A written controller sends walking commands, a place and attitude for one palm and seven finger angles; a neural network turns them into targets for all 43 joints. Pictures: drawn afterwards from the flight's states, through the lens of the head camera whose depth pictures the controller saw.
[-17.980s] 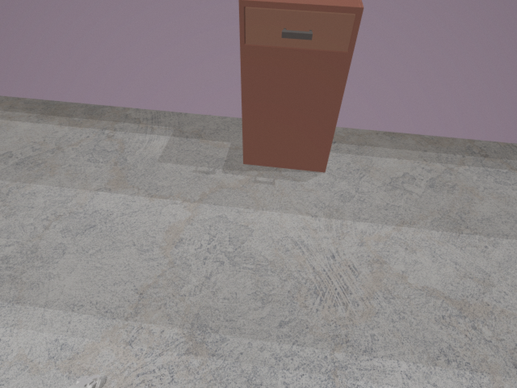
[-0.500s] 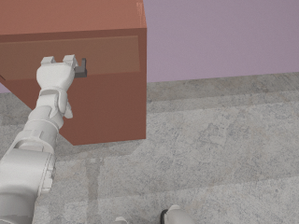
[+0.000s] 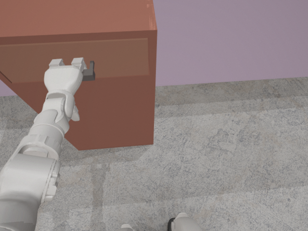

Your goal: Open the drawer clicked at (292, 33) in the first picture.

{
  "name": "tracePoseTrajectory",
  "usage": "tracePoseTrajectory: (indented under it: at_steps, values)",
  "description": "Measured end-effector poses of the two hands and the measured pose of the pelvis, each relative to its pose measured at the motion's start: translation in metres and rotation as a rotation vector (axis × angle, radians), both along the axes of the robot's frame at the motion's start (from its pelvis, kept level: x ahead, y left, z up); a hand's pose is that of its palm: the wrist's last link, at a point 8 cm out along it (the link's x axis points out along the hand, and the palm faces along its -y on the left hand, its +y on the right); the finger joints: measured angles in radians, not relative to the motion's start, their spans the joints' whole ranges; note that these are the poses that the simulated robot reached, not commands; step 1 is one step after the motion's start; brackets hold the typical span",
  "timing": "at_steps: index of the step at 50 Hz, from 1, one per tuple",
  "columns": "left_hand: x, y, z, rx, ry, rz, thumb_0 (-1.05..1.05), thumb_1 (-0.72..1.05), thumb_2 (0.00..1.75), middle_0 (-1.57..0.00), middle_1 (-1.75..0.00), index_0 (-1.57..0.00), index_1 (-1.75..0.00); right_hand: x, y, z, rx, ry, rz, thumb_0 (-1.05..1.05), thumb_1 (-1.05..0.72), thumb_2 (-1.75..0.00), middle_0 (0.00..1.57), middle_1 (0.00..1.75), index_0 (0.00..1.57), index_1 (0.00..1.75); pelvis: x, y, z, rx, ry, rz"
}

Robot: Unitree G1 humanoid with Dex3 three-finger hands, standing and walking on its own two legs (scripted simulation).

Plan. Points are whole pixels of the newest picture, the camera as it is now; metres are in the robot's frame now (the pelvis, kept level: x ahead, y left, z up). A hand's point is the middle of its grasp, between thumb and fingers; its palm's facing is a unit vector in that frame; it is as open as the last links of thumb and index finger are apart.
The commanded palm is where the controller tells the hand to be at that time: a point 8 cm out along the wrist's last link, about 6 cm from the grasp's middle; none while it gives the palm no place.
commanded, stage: close the thumb around the handle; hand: left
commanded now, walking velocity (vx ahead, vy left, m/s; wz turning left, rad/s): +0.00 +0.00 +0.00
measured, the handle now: (72, 70) +0.55 +0.21 +0.04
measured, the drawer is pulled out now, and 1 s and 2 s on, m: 0.00 0.02 0.09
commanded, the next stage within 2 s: pull the drawer open in 0.58 s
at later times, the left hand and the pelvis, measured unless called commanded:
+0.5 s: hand (72, 90) +0.49 +0.21 +0.02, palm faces -0.07 +0.00 -1.00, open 5.8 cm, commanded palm +0.47 +0.20 +0.07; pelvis +0.00 -0.01 +0.00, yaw +0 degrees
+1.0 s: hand (72, 95) +0.48 +0.21 +0.02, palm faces -0.06 -0.04 -1.00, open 5.9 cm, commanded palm +0.47 +0.21 +0.07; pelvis +0.02 +0.00 +0.01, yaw -2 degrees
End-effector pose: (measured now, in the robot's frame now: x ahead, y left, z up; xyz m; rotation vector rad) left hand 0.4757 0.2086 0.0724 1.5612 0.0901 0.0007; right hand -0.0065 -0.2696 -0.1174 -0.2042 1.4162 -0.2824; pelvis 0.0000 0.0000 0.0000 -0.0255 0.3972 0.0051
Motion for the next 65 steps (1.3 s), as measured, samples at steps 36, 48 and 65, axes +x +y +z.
tracePoseTrajectory:
  at_steps: [36, 48, 65]
  values:
    - [0.001, -0.002, 0.003, 0.001, 0.023, 0.009, 0.00, 0.70, 0.77, -0.32, -1.33, -0.36, -1.35, 0.016, -0.008, 0.002, 0.001, -0.025, 0.001, 0.00, -0.91, -0.90, 0.20, 0.30, 0.20, 0.30, 0.007, -0.007, 0.004, 0.005, -0.008, -0.006]
    - [-0.012, -0.001, 0.001, -0.022, 0.006, -0.002, 0.01, 0.72, 0.76, -0.29, -1.34, -0.34, -1.33, 0.034, -0.002, 0.006, 0.022, -0.047, -0.013, 0.01, -0.91, -0.90, 0.20, 0.30, 0.20, 0.30, 0.021, -0.004, 0.011, 0.006, -0.025, -0.028]
    - [-0.011, 0.000, 0.002, -0.002, 0.013, -0.006, -0.01, 0.68, 0.81, -0.35, -1.35, -0.38, -1.35, 0.059, -0.004, 0.000, 0.002, -0.117, 0.055, 0.00, -0.91, -0.90, 0.20, 0.30, 0.20, 0.30, 0.008, -0.003, 0.005, 0.006, -0.026, -0.001]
